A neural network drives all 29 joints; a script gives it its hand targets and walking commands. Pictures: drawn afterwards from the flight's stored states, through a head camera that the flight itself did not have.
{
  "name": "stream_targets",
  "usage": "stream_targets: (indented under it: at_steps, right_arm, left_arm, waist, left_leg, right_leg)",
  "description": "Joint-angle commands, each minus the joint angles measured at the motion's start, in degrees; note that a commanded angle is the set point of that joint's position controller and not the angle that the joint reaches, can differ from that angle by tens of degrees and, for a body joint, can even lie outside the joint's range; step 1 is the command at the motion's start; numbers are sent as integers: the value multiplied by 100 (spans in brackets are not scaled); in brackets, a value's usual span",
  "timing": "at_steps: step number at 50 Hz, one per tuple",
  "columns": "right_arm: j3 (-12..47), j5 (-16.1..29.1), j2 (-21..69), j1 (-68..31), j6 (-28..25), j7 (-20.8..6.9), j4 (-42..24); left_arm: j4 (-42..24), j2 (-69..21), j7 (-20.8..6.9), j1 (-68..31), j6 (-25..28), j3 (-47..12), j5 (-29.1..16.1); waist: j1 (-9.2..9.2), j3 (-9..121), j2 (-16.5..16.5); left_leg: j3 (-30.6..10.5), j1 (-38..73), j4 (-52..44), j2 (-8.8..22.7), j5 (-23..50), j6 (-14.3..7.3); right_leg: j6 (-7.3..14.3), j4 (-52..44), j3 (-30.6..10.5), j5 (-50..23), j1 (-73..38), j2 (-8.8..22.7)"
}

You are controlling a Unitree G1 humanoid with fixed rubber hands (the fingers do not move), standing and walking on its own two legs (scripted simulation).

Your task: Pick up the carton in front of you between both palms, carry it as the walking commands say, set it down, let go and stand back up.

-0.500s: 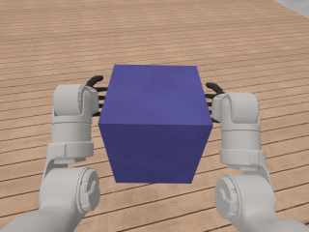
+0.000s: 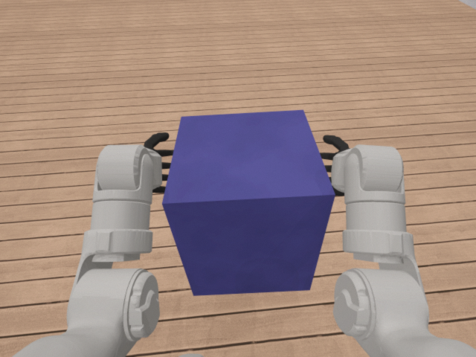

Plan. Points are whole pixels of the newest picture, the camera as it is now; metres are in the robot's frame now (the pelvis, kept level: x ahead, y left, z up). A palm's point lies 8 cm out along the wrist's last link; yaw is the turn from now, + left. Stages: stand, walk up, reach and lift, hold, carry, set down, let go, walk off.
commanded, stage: carry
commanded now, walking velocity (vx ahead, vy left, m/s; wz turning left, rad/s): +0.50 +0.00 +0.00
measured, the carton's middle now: (246, 205) +0.37 +0.01 +0.06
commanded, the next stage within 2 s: none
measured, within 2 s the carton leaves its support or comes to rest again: neither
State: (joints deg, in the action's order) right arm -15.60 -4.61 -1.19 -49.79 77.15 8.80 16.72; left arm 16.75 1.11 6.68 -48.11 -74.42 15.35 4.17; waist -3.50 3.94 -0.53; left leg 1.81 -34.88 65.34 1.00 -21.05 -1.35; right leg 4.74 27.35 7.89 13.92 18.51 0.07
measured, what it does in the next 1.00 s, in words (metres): walks ahead: left foot, then right foot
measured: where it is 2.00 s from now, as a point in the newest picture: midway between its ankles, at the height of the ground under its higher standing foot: (242, 302)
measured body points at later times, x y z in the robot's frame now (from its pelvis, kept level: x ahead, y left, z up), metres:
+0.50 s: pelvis +0.33 +0.04 +0.01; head +0.38 +0.06 +0.46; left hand +0.66 +0.18 +0.07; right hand +0.63 -0.13 +0.07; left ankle +0.33 +0.10 -0.74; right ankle +0.36 -0.10 -0.68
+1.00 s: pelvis +0.52 +0.02 -0.01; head +0.47 +0.01 +0.44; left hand +0.79 +0.17 +0.07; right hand +0.80 -0.13 +0.06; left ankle +0.41 +0.12 -0.74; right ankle +0.56 -0.07 -0.74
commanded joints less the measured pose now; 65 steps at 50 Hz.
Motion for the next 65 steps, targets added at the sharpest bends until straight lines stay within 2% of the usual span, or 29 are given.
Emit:
stream_targets:
  at_steps: [1,5,8,10,11,12,13,14,15,16,17,18,23,27,30,32,33,34,35,36,37,38,41,42,44,46,49,57,65]
  right_arm:
    - [2755,2164,6605,-3940,-401,-1215,-530]
    - [3045,2147,6700,-3658,-581,-1217,-713]
    - [3307,2208,6753,-3350,-658,-1267,-868]
    - [3443,2268,6785,-3119,-675,-1332,-1035]
    - [3499,2275,6806,-2901,-681,-1372,-1063]
    - [3552,2262,6880,-2667,-691,-1428,-1107]
    - [3571,2229,6901,-2362,-693,-1488,-1126]
    - [3561,2155,6703,-2190,-752,-1514,-1105]
    - [3667,2184,6853,-1899,-767,-1555,-1229]
    - [3733,2226,6916,-1851,-809,-1587,-1637]
    - [3878,2259,7026,-1844,-842,-1605,-2053]
    - [4027,2318,7091,-1849,-876,-1613,-2482]
    - [4658,2283,6789,-491,-966,-1691,-3651]
    - [4966,2198,6447,723,-946,-1868,-3930]
    - [4874,2077,6110,1441,-843,-1896,-3882]
    - [4819,1982,5927,1627,-758,-1913,-3806]
    - [4799,1952,5817,1604,-714,-1918,-3755]
    - [4803,1940,5661,1517,-654,-1915,-3739]
    - [4855,1976,5610,1373,-558,-1891,-3699]
    - [4852,2032,5537,1346,-502,-1885,-3688]
    - [4906,2081,5656,1179,-511,-1893,-3720]
    - [4947,2118,5800,1087,-535,-1907,-3678]
    - [5037,2090,6198,1159,-681,-1949,-3517]
    - [5078,2050,6273,1110,-736,-1958,-3448]
    - [5058,2026,6238,1160,-830,-1965,-3225]
    - [4999,1920,6131,1260,-983,-1954,-3015]
    - [4816,1687,6011,1298,-1279,-1924,-2666]
    - [4419,1223,5911,1286,-2199,-1898,-2179]
    - [3706,640,5791,1054,-3113,-1939,-1319]
  left_arm:
    - [-797,-6919,-1493,-4610,182,-2971,-2809]
    - [-1001,-6946,-1493,-4294,393,-3241,-2779]
    - [-1148,-6845,-1453,-3849,481,-3396,-2662]
    - [-1309,-6816,-1420,-3440,497,-3526,-2573]
    - [-1383,-6799,-1409,-3223,487,-3588,-2524]
    - [-1447,-6760,-1405,-3041,476,-3635,-2443]
    - [-1440,-6742,-1421,-2792,462,-3682,-2373]
    - [-1506,-6878,-1444,-2542,409,-3749,-2339]
    - [-1615,-6802,-1438,-2408,422,-3811,-2305]
    - [-1805,-6937,-1439,-2332,458,-3929,-2323]
    - [-2044,-7041,-1439,-2156,507,-4039,-2320]
    - [-2280,-7115,-1440,-1946,543,-4126,-2332]
    - [-3115,-6893,-1346,-231,744,-4644,-2033]
    - [-3826,-6384,-1310,692,755,-5017,-1840]
    - [-3877,-6177,-1439,1246,569,-5036,-1897]
    - [-3776,-6001,-1550,1467,457,-4958,-1899]
    - [-3708,-5880,-1602,1434,395,-4911,-1899]
    - [-3593,-5716,-1639,1432,332,-4835,-1908]
    - [-3355,-5687,-1657,1410,305,-4795,-1879]
    - [-3145,-5751,-1672,1667,313,-4717,-1862]
    - [-3159,-5856,-1677,1586,335,-4673,-1895]
    - [-3111,-5979,-1680,1513,344,-4661,-1910]
    - [-3007,-6283,-1732,1514,459,-4710,-1892]
    - [-3014,-6332,-1756,1376,509,-4765,-1901]
    - [-2867,-6271,-1769,1311,613,-4824,-1896]
    - [-2688,-6160,-1780,1381,751,-4787,-1813]
    - [-2484,-5996,-1789,1283,1032,-4692,-1676]
    - [-2057,-5841,-1797,1130,1938,-4358,-1230]
    - [-1096,-5727,-1814,1069,2845,-3547,-519]
  waist:
    - [72,2341,665]
    - [37,2082,739]
    - [29,1946,825]
    - [244,2210,930]
    - [387,2502,821]
    - [471,2774,468]
    - [548,3088,-115]
    - [438,3685,-1830]
    - [522,3494,-1635]
    - [510,3161,-1163]
    - [486,2989,-458]
    - [475,2815,-261]
    - [453,2733,-589]
    - [427,2420,-901]
    - [461,2098,-913]
    - [372,1786,-667]
    - [371,1743,-516]
    - [386,1945,59]
    - [327,2355,749]
    - [297,2437,1140]
    - [313,2303,1043]
    - [335,2227,856]
    - [351,1969,537]
    - [348,1798,325]
    - [354,1703,50]
    - [362,1848,56]
    - [371,1900,-22]
    - [383,1773,-100]
    - [366,1677,-30]
  left_leg:
    - [-37,-1144,-755,237,407,41]
    - [396,-461,-2337,117,1403,38]
    - [658,179,-3447,-49,2216,-69]
    - [872,1137,-3990,-267,2462,-176]
    - [1091,2218,-4380,-400,2628,-177]
    - [910,3470,-4333,-126,2416,-176]
    - [-509,4722,-3832,1040,2918,-363]
    - [-2955,6248,-3967,2310,2997,-1340]
    - [-3182,6199,-4409,2187,2547,-1385]
    - [-2644,5865,-4457,2018,2814,-1231]
    - [-2151,5524,-4475,1945,3296,-1072]
    - [-1753,5192,-4594,1849,3539,-940]
    - [-376,4860,-4534,1493,5502,-714]
    - [407,4391,-4462,1107,6222,-469]
    - [720,3979,-4231,912,5311,-343]
    - [867,3450,-3670,769,4446,-105]
    - [797,2877,-3432,744,3710,100]
    - [763,2008,-2971,596,2180,348]
    - [432,1124,-2580,397,373,467]
    - [353,1032,-2491,288,-937,458]
    - [201,1163,-2806,304,-1239,411]
    - [153,1483,-3372,328,-1220,344]
    - [157,2475,-4482,527,438,314]
    - [90,2429,-4376,692,615,321]
    - [110,2491,-4076,862,1644,299]
    - [135,2416,-3846,851,2253,259]
    - [141,2406,-3625,808,2821,205]
    - [37,2429,-3617,798,3018,84]
    - [2,2324,-3749,754,2475,5]
  right_leg:
    - [708,-834,-1743,-2168,-2831,1508]
    - [489,-830,-902,-2916,-2548,1111]
    - [214,-729,-519,-3723,-2676,1012]
    - [-33,-110,-285,-4705,-2831,996]
    - [-222,606,-4,-4810,-2594,861]
    - [-372,1528,98,-3877,-1827,735]
    - [-516,2497,-109,-1788,-590,591]
    - [-625,3862,-474,1259,1340,-154]
    - [-542,4561,-841,1524,2003,-211]
    - [-490,4568,-941,1268,2263,10]
    - [-511,4264,-958,951,2229,253]
    - [-568,3855,-915,722,2149,423]
    - [-773,2046,-314,521,1681,266]
    - [-712,874,84,-712,1151,-8]
    - [-671,14,342,-1611,403,-85]
    - [-669,-1048,457,-2622,-499,-17]
    - [-627,-1122,223,-3101,-1283,333]
    - [-388,-396,-614,-5523,-2306,1258]
    - [317,158,-1367,-6952,-3454,2017]
    - [625,-174,-1678,-6390,-3276,2196]
    - [622,-475,-1691,-5441,-2900,2099]
    - [486,-689,-1556,-4456,-2530,1962]
    - [-178,-816,-751,-1780,-1404,1314]
    - [-262,-677,-559,-1660,-1231,1172]
    - [-198,-145,-430,-2657,-1130,1072]
    - [-148,235,-408,-3370,-1248,1078]
    - [-126,555,-340,-3648,-1150,1050]
    - [-188,663,-276,-2857,-947,979]
    - [-223,483,-288,-2426,-985,992]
